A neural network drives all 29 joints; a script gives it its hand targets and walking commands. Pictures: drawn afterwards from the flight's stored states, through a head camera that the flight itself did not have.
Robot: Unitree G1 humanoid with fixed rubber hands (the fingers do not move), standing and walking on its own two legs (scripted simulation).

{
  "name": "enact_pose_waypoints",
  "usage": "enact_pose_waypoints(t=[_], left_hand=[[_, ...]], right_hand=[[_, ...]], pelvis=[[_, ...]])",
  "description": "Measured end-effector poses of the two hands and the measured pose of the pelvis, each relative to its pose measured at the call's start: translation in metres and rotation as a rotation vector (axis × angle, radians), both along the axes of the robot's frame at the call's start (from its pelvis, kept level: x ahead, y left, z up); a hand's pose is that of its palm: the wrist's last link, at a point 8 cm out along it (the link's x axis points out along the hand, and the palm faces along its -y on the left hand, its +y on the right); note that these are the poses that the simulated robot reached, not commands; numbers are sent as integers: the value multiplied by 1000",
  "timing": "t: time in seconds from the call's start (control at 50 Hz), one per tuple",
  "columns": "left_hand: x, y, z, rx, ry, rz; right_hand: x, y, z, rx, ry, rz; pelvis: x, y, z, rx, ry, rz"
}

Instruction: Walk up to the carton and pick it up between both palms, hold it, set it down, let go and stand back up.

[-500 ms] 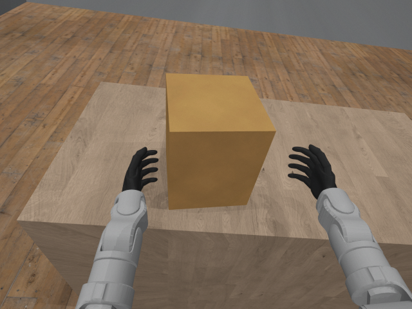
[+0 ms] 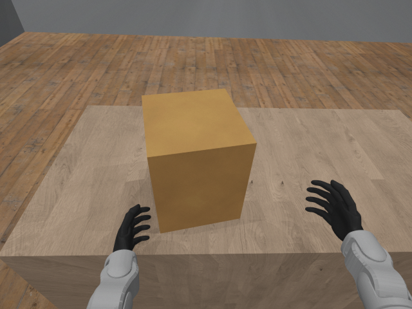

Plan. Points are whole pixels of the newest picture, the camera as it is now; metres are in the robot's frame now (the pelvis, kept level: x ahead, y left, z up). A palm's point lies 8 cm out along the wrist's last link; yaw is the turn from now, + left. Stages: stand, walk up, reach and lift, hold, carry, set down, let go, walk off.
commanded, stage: set down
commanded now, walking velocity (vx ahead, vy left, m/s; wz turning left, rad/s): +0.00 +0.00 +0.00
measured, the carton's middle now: (193, 160) +0.44 +0.05 +0.06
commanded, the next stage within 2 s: let go in 1.38 s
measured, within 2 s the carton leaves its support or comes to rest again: neither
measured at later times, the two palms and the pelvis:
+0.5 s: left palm (102, 271) +0.20 +0.20 +0.02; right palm (335, 293) +0.16 -0.20 +0.02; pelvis -0.03 +0.02 +0.00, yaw -2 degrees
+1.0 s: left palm (119, 258) +0.23 +0.18 +0.00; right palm (348, 279) +0.19 -0.25 +0.00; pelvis +0.02 -0.01 +0.00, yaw -3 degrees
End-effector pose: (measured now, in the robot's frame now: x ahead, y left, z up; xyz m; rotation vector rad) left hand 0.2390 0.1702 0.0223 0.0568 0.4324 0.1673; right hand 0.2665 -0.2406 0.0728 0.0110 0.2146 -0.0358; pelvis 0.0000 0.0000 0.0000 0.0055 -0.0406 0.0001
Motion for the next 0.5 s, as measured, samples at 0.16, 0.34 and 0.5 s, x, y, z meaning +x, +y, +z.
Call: enact_pose_waypoints(t=[0.16,0.34,0.5], left_hand=[[-44,11,-4,6,-1,23],[-40,25,29,-5,-117,19],[-44,32,-2,-16,86,-15]], right_hand=[[-74,18,-33,4,96,-9],[-80,40,9,-33,-48,19],[-104,39,-50,-17,278,-33]], pelvis=[[-13,-2,0,-1,-30,-2],[-23,7,0,-8,-42,-11],[-31,22,1,-15,-53,-33]])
